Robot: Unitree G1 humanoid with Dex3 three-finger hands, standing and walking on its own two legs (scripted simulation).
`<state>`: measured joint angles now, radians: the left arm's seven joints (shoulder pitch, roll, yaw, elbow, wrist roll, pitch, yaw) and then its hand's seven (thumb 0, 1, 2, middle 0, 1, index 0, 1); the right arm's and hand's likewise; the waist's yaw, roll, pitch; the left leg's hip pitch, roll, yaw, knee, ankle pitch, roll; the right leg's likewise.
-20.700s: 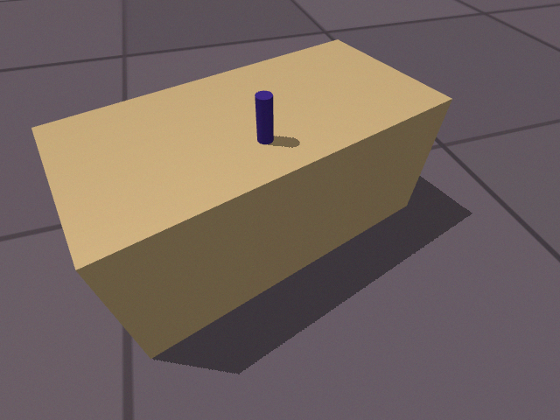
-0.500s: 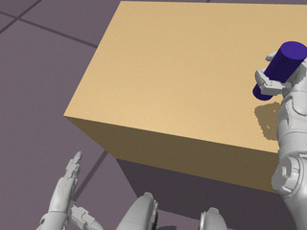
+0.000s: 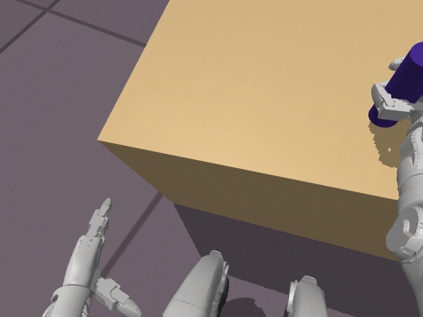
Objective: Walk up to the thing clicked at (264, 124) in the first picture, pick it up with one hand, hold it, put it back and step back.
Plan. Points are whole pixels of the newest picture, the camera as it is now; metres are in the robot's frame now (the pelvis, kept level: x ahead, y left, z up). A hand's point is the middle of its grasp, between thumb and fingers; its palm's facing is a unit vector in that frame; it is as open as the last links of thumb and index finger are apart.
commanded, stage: lower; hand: right
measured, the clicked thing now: (403, 90) +0.54 -0.20 +0.04
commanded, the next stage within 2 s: loosen in 0.38 s
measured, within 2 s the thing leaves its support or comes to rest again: rests again in 0.22 s
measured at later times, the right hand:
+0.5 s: hand (387, 97) +0.55 -0.18 +0.02, palm faces +0.17 +0.99 +0.00, open 7.3 cm
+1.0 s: hand (385, 100) +0.55 -0.18 +0.01, palm faces +0.17 +0.99 +0.00, open 11.1 cm
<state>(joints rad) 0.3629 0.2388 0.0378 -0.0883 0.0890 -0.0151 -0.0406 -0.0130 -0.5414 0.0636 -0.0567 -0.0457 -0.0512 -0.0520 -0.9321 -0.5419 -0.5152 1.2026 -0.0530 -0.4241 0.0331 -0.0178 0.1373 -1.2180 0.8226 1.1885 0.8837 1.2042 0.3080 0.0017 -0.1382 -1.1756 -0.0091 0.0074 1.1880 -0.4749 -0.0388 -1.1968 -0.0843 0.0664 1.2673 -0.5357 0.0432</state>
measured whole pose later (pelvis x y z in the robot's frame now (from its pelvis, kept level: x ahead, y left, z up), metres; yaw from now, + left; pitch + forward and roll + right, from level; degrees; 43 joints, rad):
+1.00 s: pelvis -0.01 +0.00 -0.02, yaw +0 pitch +28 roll +4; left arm 0.38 0.25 0.03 -0.17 0.09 -0.01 -0.04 -0.01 -0.54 0.06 -0.06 -0.05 -0.06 -0.06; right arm -0.95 -0.58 -0.52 1.20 -0.07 -0.42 0.03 -0.01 0.31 -0.40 0.81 0.62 0.82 0.62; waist 0.34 0.00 -0.14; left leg -1.27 -0.02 0.02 1.26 -0.49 -0.04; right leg -1.30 -0.09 0.09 1.35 -0.55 0.05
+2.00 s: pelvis +0.03 -0.01 +0.07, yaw -2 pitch +16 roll +3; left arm 0.36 0.29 0.05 0.16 -0.03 0.12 -0.03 -0.01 -0.53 0.08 -0.06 -0.05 -0.05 -0.06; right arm -0.63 -0.65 -0.40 1.04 -0.05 -0.04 -0.01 -0.01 0.52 -0.05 0.06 0.06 0.05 0.05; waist 0.11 0.00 -0.14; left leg -0.71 0.01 0.00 0.81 -0.38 -0.05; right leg -0.74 -0.07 0.04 0.90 -0.44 0.03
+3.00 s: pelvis +0.01 +0.02 +0.08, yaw -4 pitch +4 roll +0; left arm 0.44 0.20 0.08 0.22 -0.03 -0.01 0.10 -0.01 -0.45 0.15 -0.08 -0.10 -0.08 -0.11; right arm 0.47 -0.27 -0.23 -0.04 0.06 -0.02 -0.07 -0.01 0.49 -0.07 0.06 0.06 0.06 0.06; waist -0.03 -0.02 -0.09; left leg -0.52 0.04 0.01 0.85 -0.40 -0.02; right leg -0.51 -0.04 0.04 0.84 -0.41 0.05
